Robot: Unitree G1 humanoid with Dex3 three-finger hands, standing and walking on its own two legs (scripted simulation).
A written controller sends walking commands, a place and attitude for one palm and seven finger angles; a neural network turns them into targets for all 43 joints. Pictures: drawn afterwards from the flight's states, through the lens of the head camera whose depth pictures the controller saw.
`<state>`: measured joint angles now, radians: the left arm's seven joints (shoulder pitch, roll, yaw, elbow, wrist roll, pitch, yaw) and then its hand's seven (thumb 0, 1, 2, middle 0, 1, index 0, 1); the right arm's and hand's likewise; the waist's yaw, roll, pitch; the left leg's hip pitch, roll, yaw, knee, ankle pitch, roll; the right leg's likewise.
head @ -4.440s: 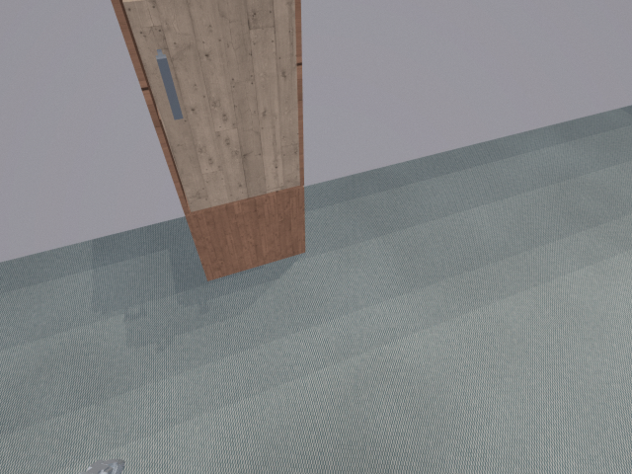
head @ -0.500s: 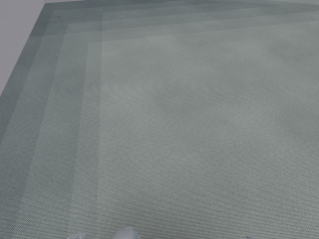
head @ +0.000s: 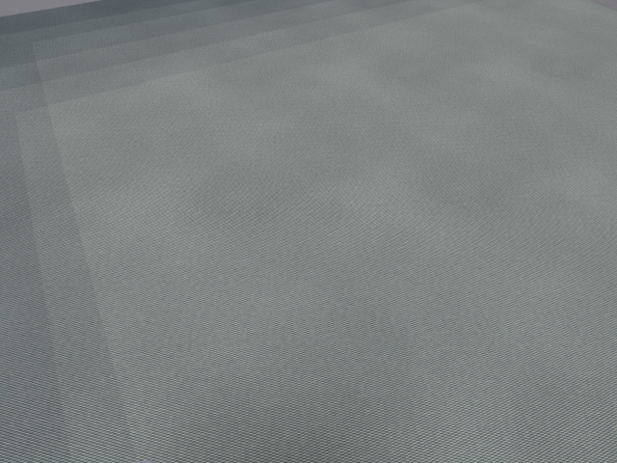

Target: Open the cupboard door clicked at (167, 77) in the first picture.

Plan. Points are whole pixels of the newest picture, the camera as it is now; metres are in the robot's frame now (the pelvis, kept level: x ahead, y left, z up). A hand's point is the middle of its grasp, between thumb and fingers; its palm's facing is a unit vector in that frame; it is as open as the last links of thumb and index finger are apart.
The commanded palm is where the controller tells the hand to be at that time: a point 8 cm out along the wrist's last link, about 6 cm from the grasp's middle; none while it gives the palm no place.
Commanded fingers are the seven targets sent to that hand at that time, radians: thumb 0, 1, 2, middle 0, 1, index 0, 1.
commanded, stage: walk to a spot facing it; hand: left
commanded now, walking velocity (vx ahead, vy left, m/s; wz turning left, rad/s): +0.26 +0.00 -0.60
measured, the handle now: out of the picture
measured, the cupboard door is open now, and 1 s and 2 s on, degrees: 0 0 0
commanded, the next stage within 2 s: turn to face it in 0.24 s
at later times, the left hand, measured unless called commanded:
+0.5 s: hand out of the picture +0.13 +0.14 -0.19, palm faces -0.10 -0.98 -0.17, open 7.4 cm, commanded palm none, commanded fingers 0.00 0.90 0.90 -0.20 -0.30 -0.20 -0.30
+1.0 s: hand (198, 373) +0.27 +0.19 -0.16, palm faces +0.13 -0.96 -0.24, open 7.4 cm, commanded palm none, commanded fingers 0.00 0.90 0.90 -0.20 -0.30 -0.20 -0.30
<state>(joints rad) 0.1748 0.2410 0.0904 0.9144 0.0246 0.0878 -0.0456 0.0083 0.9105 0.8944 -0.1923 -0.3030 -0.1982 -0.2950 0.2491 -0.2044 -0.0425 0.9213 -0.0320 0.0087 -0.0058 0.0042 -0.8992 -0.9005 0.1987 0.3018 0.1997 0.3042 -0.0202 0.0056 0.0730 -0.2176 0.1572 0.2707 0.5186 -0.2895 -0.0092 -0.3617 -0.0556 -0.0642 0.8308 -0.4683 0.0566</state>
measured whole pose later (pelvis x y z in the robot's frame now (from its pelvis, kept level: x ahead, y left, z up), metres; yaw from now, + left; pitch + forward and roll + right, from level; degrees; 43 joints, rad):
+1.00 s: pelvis +0.18 -0.02 +0.00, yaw +7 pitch +3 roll -2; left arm 0.16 0.22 0.08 0.92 0.02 0.05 0.02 0.00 0.91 0.89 -0.19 -0.30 -0.20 -0.30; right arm 0.25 -0.20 -0.07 0.94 -0.03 0.03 0.01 0.00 -0.90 -0.90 0.20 0.30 0.20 0.30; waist -0.05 0.01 0.01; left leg -0.37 -0.11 -0.09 0.41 -0.08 0.10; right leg -0.42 -0.03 0.01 0.90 -0.41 0.07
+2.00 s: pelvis +0.24 -0.03 +0.00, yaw +46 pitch +1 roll +0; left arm 0.13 0.25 0.06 0.82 0.01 0.04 0.01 0.01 0.91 0.89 -0.19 -0.30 -0.20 -0.30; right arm 0.17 -0.23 -0.06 0.89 -0.02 0.04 0.02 0.00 -0.90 -0.90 0.20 0.30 0.20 0.30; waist -0.03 0.01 0.07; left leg -0.26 -0.04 -0.09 0.54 -0.29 0.01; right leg -0.40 -0.06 -0.02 0.78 -0.40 0.10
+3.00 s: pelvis +0.25 -0.02 +0.00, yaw +82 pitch +1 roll -1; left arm 0.10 0.23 0.05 0.85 0.00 0.04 0.02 0.01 0.91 0.89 -0.19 -0.30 -0.20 -0.30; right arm 0.25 -0.22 -0.06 0.92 -0.03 0.04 0.01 0.00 -0.90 -0.90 0.20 0.30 0.20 0.30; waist -0.06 0.02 0.05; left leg -0.29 -0.10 -0.16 0.49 -0.21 0.04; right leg -0.37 -0.02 0.01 0.78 -0.43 0.09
